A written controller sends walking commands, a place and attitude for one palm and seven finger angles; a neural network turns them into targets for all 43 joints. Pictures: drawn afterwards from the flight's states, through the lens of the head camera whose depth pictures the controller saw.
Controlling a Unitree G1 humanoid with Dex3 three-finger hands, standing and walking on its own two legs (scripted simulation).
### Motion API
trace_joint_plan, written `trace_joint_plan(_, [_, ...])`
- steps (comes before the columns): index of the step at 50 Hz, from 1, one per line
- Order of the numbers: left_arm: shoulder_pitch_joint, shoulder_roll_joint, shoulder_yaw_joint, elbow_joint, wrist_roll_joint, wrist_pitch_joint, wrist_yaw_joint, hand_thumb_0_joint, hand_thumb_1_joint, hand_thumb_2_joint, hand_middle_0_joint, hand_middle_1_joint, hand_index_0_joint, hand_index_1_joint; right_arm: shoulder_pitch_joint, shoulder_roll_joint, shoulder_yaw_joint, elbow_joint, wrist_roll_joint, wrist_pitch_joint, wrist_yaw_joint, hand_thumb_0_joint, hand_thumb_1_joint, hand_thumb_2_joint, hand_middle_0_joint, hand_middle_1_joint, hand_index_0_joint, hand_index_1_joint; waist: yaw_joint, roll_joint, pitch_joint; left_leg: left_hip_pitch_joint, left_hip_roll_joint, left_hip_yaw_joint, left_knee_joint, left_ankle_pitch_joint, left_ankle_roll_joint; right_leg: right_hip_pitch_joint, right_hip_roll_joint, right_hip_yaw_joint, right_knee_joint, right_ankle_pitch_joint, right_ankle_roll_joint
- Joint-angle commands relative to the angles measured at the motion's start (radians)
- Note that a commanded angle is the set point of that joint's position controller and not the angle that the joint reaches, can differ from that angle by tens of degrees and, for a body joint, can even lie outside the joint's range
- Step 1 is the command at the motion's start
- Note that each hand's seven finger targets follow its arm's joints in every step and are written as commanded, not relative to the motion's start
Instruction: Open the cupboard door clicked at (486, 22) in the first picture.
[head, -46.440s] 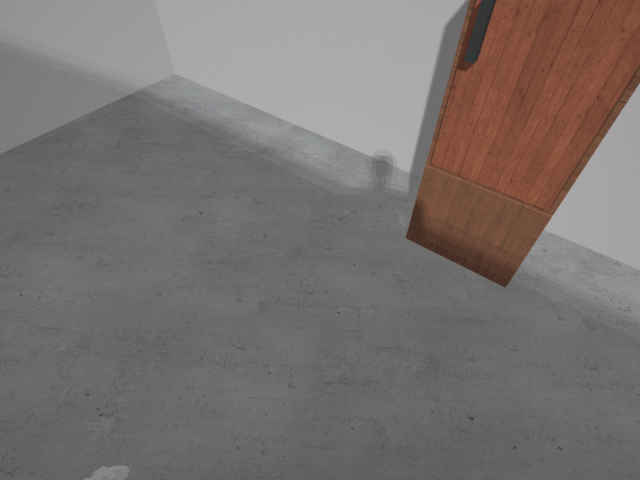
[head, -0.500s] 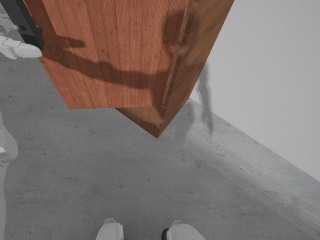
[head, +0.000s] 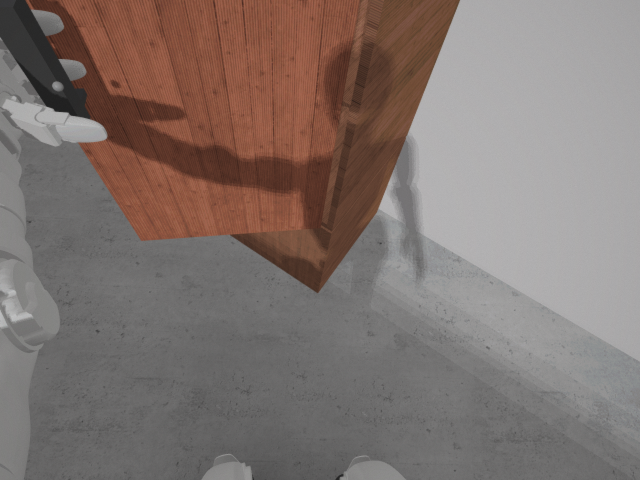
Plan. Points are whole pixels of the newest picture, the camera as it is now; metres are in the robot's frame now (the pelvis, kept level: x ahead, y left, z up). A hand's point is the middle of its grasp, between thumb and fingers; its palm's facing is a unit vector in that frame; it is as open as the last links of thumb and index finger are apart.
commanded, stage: slide the fingers in behind the handle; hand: left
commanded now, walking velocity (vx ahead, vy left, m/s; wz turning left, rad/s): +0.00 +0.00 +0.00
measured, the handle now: (49, 58) +0.59 +0.25 +0.15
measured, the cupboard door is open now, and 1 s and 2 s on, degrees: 41 42 64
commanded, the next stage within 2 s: close the thumb around the handle in 0.14 s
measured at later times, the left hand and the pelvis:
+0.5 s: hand (60, 90) +0.53 +0.22 +0.15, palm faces +0.04 -1.00 +0.01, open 12.1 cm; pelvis -0.01 +0.00 +0.00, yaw +1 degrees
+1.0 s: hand (65, 86) +0.54 +0.22 +0.15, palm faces +0.04 -1.00 +0.01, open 5.8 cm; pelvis +0.00 +0.00 +0.00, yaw +0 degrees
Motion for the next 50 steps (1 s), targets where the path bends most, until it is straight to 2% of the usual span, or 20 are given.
trace_joint_plan(1, [-0.455,0.257,0.019,-0.219,-0.033,-0.060,-0.011,0.000,-0.500,0.300,-0.300,-1.200,-0.300,-1.200,0.183,-0.196,-0.077,-0.031,0.005,-0.003,-0.015,0.000,-0.900,-0.900,0.200,0.300,0.200,0.300,0.000,0.128,-0.434,0.481,-0.065,-0.033,-0.030,0.425,0.048,0.046,0.050,-0.005,-0.075,0.445,-0.010])
trace_joint_plan(6, [-0.479,0.223,-0.003,-0.234,-0.029,-0.071,0.012,0.000,-0.500,0.300,-0.300,-1.200,-0.300,-1.200,0.175,-0.192,-0.076,-0.027,0.003,-0.004,-0.013,0.000,-0.900,-0.900,0.200,0.300,0.200,0.300,-0.006,0.148,-0.417,0.503,-0.062,-0.044,-0.034,0.400,0.043,0.006,0.050,-0.009,-0.079,0.389,-0.013])
trace_joint_plan(7, [-0.475,0.216,-0.009,-0.224,-0.029,-0.072,0.014,0.000,-0.500,0.300,-0.300,-1.200,-0.300,-1.200,0.172,-0.193,-0.076,-0.025,0.005,-0.005,-0.015,0.000,-0.900,-0.900,0.200,0.300,0.200,0.300,-0.012,0.128,-0.400,0.494,-0.061,-0.044,-0.036,0.390,0.044,0.003,0.049,-0.009,-0.082,0.382,-0.014])
trace_joint_plan(11, [-0.512,0.217,-0.013,-0.238,-0.026,-0.084,0.020,0.000,-0.500,0.300,-0.300,-1.200,-0.300,-1.200,0.172,-0.195,-0.077,-0.019,0.002,-0.010,-0.016,0.000,-0.900,-0.900,0.200,0.300,0.200,0.300,-0.014,0.155,-0.425,0.523,-0.058,-0.054,-0.032,0.401,0.040,-0.017,0.048,-0.010,-0.074,0.371,-0.016])
trace_joint_plan(12, [-0.506,0.195,-0.029,-0.234,-0.027,-0.083,0.020,0.000,-0.500,0.300,-0.300,-1.200,-0.300,-1.200,0.169,-0.193,-0.077,-0.020,0.003,-0.012,-0.014,0.000,-0.900,-0.900,0.200,0.300,0.200,0.300,-0.016,0.160,-0.424,0.528,-0.059,-0.053,-0.033,0.393,0.040,-0.022,0.048,-0.010,-0.078,0.361,-0.016])
trace_joint_plan(17, [-0.533,0.215,-0.028,-0.184,-0.023,-0.071,0.021,0.000,-0.220,0.420,-0.320,-1.230,-0.320,-1.230,0.172,-0.198,-0.071,-0.013,0.005,-0.016,-0.019,0.000,-0.900,-0.900,0.200,0.300,0.200,0.300,-0.030,0.126,-0.394,0.481,-0.060,-0.054,-0.038,0.343,0.044,-0.023,0.047,-0.008,-0.082,0.334,-0.012])
trace_joint_plan(19, [-0.536,0.239,-0.009,-0.201,-0.020,-0.079,0.021,0.000,-0.108,0.468,-0.328,-1.242,-0.328,-1.242,0.178,-0.199,-0.072,-0.014,0.003,-0.019,-0.020,0.000,-0.900,-0.900,0.200,0.300,0.200,0.300,-0.020,0.158,-0.437,0.506,-0.060,-0.054,-0.031,0.372,0.043,-0.019,0.045,-0.003,-0.078,0.352,-0.014])
trace_joint_plan(22, [-0.536,0.246,-0.014,-0.147,-0.018,-0.066,0.018,0.000,0.060,0.540,-0.340,-1.260,-0.340,-1.260,0.180,-0.200,-0.068,-0.010,0.005,-0.020,-0.024,0.000,-0.900,-0.900,0.200,0.300,0.200,0.300,-0.033,0.119,-0.385,0.454,-0.059,-0.051,-0.032,0.328,0.046,-0.023,0.045,-0.002,-0.084,0.329,-0.010])
trace_joint_plan(26, [-0.557,0.265,-0.010,-0.157,-0.010,-0.069,0.018,0.000,0.284,0.636,-0.356,-1.284,-0.356,-1.284,0.192,-0.201,-0.067,-0.010,0.001,-0.021,-0.026,0.000,-0.900,-0.900,0.200,0.300,0.200,0.300,-0.035,0.141,-0.415,0.466,-0.057,-0.056,-0.027,0.344,0.044,-0.030,0.046,-0.004,-0.076,0.330,-0.012])
trace_joint_plan(28, [-0.566,0.236,-0.029,-0.163,-0.013,-0.070,0.019,0.000,0.396,0.684,-0.364,-1.296,-0.364,-1.296,0.202,-0.199,-0.066,-0.008,-0.003,-0.023,-0.025,0.000,-0.900,-0.900,0.200,0.300,0.200,0.300,-0.041,0.141,-0.419,0.475,-0.059,-0.058,-0.026,0.362,0.046,-0.033,0.047,-0.005,-0.075,0.339,-0.013])
trace_joint_plan(30, [-0.561,0.295,0.014,-0.158,-0.011,-0.066,0.018,0.000,0.508,0.732,-0.372,-1.308,-0.372,-1.308,0.208,-0.205,-0.068,-0.006,-0.001,-0.022,-0.025,0.000,-0.900,-0.900,0.200,0.300,0.200,0.300,-0.032,0.133,-0.442,0.464,-0.058,-0.055,-0.023,0.361,0.047,-0.013,0.048,-0.001,-0.076,0.351,-0.009])
trace_joint_plan(33, [-0.549,0.272,0.004,-0.193,-0.009,-0.073,0.015,0.000,0.676,0.804,-0.384,-1.326,-0.384,-1.326,0.215,-0.199,-0.069,-0.010,-0.007,-0.022,-0.022,0.000,-0.900,-0.900,0.200,0.300,0.200,0.300,-0.024,0.171,-0.473,0.498,-0.059,-0.054,-0.019,0.411,0.046,-0.008,0.051,-0.006,-0.066,0.382,-0.014])
trace_joint_plan(34, [-0.538,0.293,0.020,-0.199,-0.006,-0.074,0.015,0.000,0.732,0.828,-0.388,-1.332,-0.388,-1.332,0.215,-0.199,-0.070,-0.011,-0.006,-0.019,-0.021,0.000,-0.900,-0.900,0.200,0.300,0.200,0.300,-0.016,0.178,-0.487,0.504,-0.057,-0.054,-0.017,0.427,0.043,-0.002,0.051,-0.005,-0.064,0.395,-0.013])
trace_joint_plan(37, [-0.525,0.280,0.013,-0.207,-0.009,-0.067,0.013,0.000,0.900,0.900,-0.400,-1.350,-0.400,-1.350,0.214,-0.197,-0.072,-0.014,-0.004,-0.012,-0.019,0.000,-0.900,-0.900,0.200,0.300,0.200,0.300,-0.017,0.163,-0.472,0.490,-0.058,-0.050,-0.021,0.423,0.043,0.013,0.052,-0.008,-0.067,0.405,-0.011])
trace_joint_plan(38, [-0.521,0.246,-0.004,-0.218,-0.014,-0.070,0.012,0.000,0.900,0.900,-0.400,-1.350,-0.400,-1.350,0.214,-0.193,-0.073,-0.014,-0.006,-0.013,-0.018,0.000,-0.900,-0.900,0.200,0.300,0.200,0.300,-0.019,0.175,-0.466,0.506,-0.060,-0.049,-0.019,0.439,0.045,0.005,0.054,-0.008,-0.069,0.412,-0.014])
trace_joint_plan(40, [-0.505,0.296,0.036,-0.201,-0.015,-0.060,0.016,0.000,0.900,0.900,-0.400,-1.350,-0.400,-1.350,0.213,-0.200,-0.074,-0.010,-0.004,-0.008,-0.018,0.000,-0.900,-0.900,0.200,0.300,0.200,0.300,-0.015,0.140,-0.457,0.482,-0.058,-0.046,-0.022,0.419,0.046,0.019,0.053,-0.006,-0.076,0.412,-0.009])
trace_joint_plan(42, [-0.510,0.275,0.009,-0.191,-0.012,-0.053,0.013,0.000,0.900,0.900,-0.400,-1.350,-0.400,-1.350,0.207,-0.199,-0.072,-0.015,-0.001,-0.007,-0.019,0.000,-0.900,-0.900,0.200,0.300,0.200,0.300,-0.024,0.146,-0.423,0.457,-0.061,-0.039,-0.029,0.381,0.048,0.014,0.052,-0.003,-0.083,0.394,-0.008])
trace_joint_plan(47, [-0.512,0.280,0.010,-0.180,-0.009,-0.053,0.015,0.000,0.900,0.900,-0.400,-1.350,-0.400,-1.350,0.209,-0.198,-0.071,-0.013,-0.001,-0.007,-0.020,0.000,-0.900,-0.900,0.200,0.300,0.200,0.300,-0.025,0.149,-0.416,0.462,-0.062,-0.042,-0.028,0.397,0.046,0.011,0.050,-0.005,-0.080,0.400,-0.010])
trace_joint_plan(49, [-0.497,0.297,0.033,-0.199,-0.013,-0.061,0.012,0.000,0.900,0.900,-0.400,-1.350,-0.400,-1.350,0.211,-0.200,-0.074,-0.017,-0.002,-0.006,-0.022,0.000,-0.900,-0.900,0.200,0.300,0.200,0.300,-0.016,0.144,-0.461,0.490,-0.060,-0.043,-0.023,0.432,0.047,0.024,0.051,-0.004,-0.074,0.427,-0.010])
trace_joint_plan(50, [-0.492,0.285,0.021,-0.182,-0.015,-0.056,0.008,0.000,0.900,0.900,-0.400,-1.350,-0.400,-1.350,0.206,-0.198,-0.072,-0.016,-0.001,-0.006,-0.022,0.000,-0.900,-0.900,0.200,0.300,0.200,0.300,-0.020,0.142,-0.443,0.474,-0.063,-0.039,-0.022,0.425,0.047,0.026,0.050,-0.001,-0.077,0.433,-0.008])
